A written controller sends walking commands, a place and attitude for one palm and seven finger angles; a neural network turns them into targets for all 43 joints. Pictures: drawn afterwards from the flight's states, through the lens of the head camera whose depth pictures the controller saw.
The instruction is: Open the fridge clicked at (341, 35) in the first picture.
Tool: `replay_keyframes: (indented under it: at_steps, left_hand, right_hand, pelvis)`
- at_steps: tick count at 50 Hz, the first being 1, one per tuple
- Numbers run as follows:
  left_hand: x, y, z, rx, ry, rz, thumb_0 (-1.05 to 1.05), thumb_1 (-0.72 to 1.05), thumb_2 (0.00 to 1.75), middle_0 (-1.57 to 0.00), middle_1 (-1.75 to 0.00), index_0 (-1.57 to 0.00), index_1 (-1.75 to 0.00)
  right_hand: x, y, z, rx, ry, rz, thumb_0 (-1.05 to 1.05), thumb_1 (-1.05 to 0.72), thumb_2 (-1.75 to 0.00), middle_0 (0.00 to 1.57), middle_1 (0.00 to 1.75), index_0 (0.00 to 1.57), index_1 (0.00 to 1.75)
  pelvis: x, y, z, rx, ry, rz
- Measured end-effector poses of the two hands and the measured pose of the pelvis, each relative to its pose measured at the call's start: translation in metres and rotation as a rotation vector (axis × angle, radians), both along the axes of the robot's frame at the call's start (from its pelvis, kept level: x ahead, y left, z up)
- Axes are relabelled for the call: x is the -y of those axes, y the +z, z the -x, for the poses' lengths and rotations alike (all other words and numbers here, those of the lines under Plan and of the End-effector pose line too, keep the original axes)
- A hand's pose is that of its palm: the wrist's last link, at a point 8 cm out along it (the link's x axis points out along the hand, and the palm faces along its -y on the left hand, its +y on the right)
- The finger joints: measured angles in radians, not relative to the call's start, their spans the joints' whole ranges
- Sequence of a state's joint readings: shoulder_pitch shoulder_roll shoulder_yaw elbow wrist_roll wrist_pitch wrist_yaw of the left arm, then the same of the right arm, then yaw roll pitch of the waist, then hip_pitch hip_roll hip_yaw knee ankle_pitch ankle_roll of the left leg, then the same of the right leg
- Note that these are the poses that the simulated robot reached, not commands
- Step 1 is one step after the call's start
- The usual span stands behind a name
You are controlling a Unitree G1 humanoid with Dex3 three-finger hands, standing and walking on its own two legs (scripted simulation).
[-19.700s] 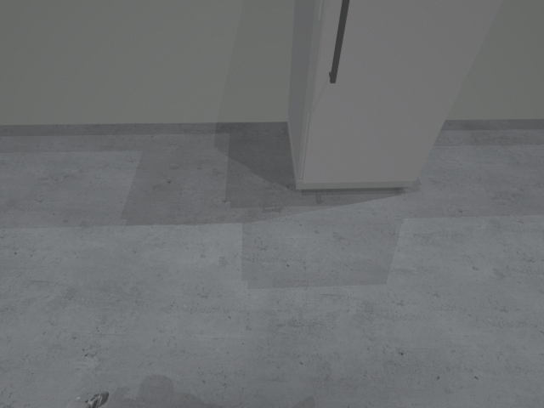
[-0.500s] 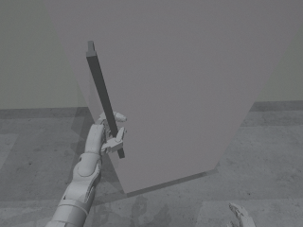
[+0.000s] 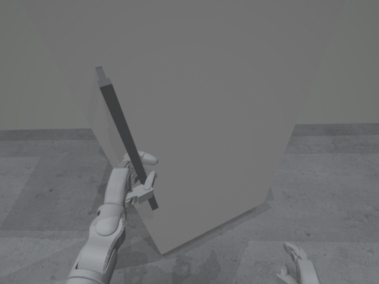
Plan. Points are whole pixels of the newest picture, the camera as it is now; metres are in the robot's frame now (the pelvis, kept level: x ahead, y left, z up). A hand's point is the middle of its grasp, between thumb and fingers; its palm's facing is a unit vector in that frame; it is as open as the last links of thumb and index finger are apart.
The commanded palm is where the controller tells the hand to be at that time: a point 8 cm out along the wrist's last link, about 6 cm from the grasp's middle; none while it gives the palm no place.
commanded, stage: walk backward, drawing the door open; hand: left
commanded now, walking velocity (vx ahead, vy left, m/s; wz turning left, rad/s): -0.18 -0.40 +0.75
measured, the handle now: (134, 157) +0.35 +0.12 +0.09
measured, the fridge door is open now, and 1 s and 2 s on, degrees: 27 62 82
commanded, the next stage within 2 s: stop walking and hold the door back in 1.40 s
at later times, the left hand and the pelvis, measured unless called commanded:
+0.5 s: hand (203, 250) +0.18 -0.02 +0.05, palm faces +0.05 -0.99 -0.15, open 5.6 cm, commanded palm +0.14 +0.03 +0.05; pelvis -0.09 -0.13 -0.01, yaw +26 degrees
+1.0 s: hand out of the picture +0.10 -0.15 +0.05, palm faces +0.43 -0.88 -0.20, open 6.0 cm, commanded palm +0.05 -0.13 +0.05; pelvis -0.08 -0.37 -0.02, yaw +50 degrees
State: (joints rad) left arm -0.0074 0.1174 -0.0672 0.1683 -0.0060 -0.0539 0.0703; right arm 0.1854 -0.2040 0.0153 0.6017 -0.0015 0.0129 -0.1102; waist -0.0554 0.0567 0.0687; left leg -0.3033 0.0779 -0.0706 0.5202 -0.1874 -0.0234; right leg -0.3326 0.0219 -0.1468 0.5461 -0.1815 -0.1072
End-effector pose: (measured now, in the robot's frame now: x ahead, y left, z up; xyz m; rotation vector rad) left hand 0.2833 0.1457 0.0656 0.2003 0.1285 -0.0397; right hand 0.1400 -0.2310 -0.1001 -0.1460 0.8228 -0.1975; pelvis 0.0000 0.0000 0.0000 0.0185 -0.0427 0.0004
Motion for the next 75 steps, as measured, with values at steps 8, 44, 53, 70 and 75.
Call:
replay_keyframes:
  at_steps: [8, 44, 53, 70, 75]
  left_hand:
    - [0.022, -0.004, 0.037, 0.076, -0.044, -0.011, -0.02, 0.68, 0.75, -0.41, -1.35, -0.40, -1.40]
    - [0.222, -0.006, 0.204, 0.155, 0.365, 0.002, 0.01, 0.67, 0.79, -0.42, -1.37, -0.37, -1.40]
    - [0.286, -0.001, 0.230, 0.100, 0.582, -0.029, 0.00, 0.67, 0.78, -0.40, -1.33, -0.36, -1.40]
    - [0.400, 0.000, 0.256, 0.084, 0.946, -0.079, 0.00, 0.66, 0.79, -0.40, -1.34, -0.34, -1.40]
    - [0.440, 0.001, 0.258, 0.078, 1.109, -0.101, 0.00, 0.66, 0.80, -0.41, -1.34, -0.33, -1.40]
  right_hand:
    - [0.030, -0.019, 0.044, 0.017, -0.001, 0.054, 0.01, -0.91, -0.90, 0.19, 0.30, 0.20, 0.30]
    - [0.124, -0.008, -0.046, 0.169, 0.775, -0.051, 0.02, -0.91, -0.90, 0.20, 0.30, 0.20, 0.30]
    - [0.186, -0.022, -0.042, -0.046, 1.015, -0.066, 0.01, -0.90, -0.90, 0.20, 0.30, 0.20, 0.30]
    - [0.293, -0.019, -0.128, -0.028, 1.263, 0.003, 0.02, -0.91, -0.90, 0.20, 0.30, 0.20, 0.30]
    - [0.310, -0.026, -0.168, -0.022, 1.318, -0.002, 0.02, -0.90, -0.90, 0.20, 0.30, 0.20, 0.30]
  pelvis:
    - [0.020, -0.024, 0.035, 0.064, 0.035, 0.003]
    - [0.307, -0.033, 0.101, 0.017, 0.761, 0.002]
    - [0.407, -0.017, 0.060, -0.013, 0.949, 0.024]
    - [0.565, -0.010, -0.013, 0.018, 1.208, 0.038]
    - [0.608, -0.018, -0.052, -0.012, 1.270, -0.023]
